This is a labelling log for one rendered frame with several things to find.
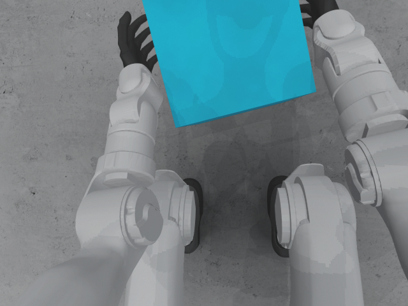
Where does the robot right upper arm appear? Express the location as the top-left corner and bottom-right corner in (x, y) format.
(345, 128), (408, 280)

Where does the right robot hand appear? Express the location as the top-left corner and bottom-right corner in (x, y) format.
(300, 0), (339, 29)

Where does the left robot foot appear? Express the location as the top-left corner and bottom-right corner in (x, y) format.
(183, 178), (203, 254)

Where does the carton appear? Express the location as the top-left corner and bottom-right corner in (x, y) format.
(142, 0), (316, 128)

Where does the right robot forearm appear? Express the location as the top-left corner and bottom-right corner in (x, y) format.
(312, 10), (408, 143)

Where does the robot right shin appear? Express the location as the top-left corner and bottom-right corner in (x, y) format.
(277, 163), (356, 249)

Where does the robot left upper arm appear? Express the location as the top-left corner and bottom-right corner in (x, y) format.
(10, 185), (163, 306)

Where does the left robot forearm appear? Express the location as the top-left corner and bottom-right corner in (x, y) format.
(75, 63), (163, 227)

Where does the left robot hand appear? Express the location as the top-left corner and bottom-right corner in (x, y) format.
(117, 11), (158, 73)

